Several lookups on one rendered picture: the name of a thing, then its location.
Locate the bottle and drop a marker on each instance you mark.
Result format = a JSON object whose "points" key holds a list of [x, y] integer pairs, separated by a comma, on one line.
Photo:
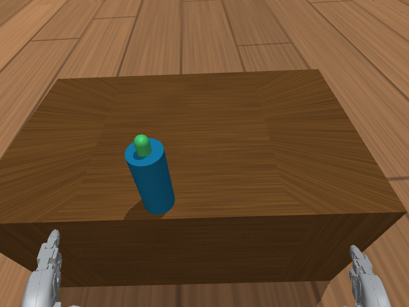
{"points": [[147, 162]]}

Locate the right robot hand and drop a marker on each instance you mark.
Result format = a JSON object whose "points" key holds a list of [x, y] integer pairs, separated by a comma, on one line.
{"points": [[367, 288]]}

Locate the left robot hand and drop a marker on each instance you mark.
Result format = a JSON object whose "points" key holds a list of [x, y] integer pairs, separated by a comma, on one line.
{"points": [[43, 283]]}

